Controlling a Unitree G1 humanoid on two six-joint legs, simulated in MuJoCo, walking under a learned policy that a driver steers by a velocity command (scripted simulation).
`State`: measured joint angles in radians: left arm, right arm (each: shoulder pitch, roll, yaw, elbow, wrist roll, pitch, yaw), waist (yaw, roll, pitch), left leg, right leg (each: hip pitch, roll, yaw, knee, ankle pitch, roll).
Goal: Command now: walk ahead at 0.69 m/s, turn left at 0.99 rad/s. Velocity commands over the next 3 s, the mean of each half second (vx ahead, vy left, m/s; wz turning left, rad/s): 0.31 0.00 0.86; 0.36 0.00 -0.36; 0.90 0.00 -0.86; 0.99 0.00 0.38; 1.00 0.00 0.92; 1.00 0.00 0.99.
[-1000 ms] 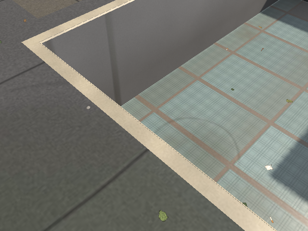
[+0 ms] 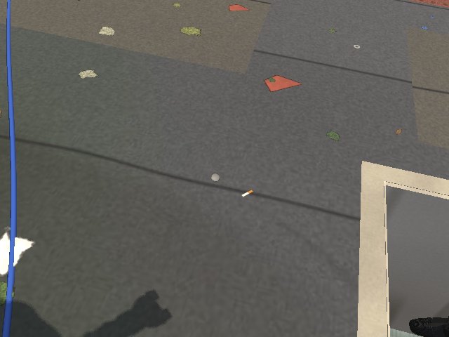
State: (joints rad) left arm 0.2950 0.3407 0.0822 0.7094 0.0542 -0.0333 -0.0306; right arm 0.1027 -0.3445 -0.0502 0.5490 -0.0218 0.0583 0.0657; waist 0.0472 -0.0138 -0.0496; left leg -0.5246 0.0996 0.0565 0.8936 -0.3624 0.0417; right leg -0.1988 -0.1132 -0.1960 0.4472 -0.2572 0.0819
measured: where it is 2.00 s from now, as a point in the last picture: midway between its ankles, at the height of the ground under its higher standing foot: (246, 157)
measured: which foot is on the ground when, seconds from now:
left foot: up 0.00-0.04, down 0.06-0.44, up 0.46-0.72, down 0.74-1.00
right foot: down 0.00-0.04, up 0.06-0.40, down 0.42-0.74, up 0.76-1.00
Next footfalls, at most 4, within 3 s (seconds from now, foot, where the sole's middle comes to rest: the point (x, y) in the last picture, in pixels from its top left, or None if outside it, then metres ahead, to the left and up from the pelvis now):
0.06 left None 0.08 0.10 -0.77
0.42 right None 0.43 0.06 -0.77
0.74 left None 0.29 0.24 -0.77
1.18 right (223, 296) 0.67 0.01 -0.77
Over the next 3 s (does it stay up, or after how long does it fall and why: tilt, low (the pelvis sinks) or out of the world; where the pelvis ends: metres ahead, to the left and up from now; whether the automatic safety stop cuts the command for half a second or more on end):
stays up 2.16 0.20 -0.01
